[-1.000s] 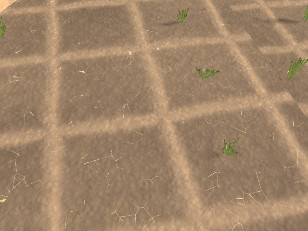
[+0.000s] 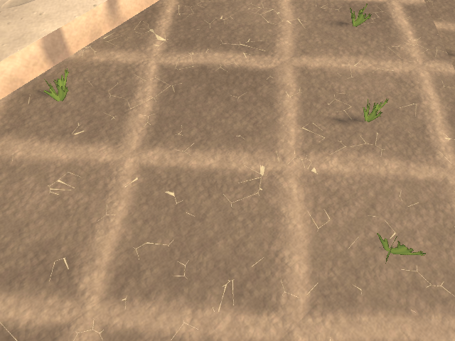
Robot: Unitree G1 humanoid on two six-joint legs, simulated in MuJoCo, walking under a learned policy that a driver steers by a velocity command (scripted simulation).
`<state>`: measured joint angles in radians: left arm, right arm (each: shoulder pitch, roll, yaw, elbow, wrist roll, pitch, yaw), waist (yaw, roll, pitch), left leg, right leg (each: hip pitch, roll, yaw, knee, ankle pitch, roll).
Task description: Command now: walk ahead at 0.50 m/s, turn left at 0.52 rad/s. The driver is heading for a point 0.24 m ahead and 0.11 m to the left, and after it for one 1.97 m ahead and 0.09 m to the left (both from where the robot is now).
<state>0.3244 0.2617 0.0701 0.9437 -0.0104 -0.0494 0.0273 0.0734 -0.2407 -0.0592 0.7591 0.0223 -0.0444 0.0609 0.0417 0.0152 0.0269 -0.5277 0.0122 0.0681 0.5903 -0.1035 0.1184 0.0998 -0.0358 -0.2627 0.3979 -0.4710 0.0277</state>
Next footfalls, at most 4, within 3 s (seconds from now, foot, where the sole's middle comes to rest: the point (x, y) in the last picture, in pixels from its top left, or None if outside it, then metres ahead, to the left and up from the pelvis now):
0.46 right None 0.39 -0.08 -0.75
0.72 left None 0.24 0.15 -0.75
2.60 left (173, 252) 0.72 0.23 -0.75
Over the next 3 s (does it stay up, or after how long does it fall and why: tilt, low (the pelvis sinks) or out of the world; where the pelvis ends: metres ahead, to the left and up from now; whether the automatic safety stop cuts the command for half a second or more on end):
stays up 0.77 0.14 0.03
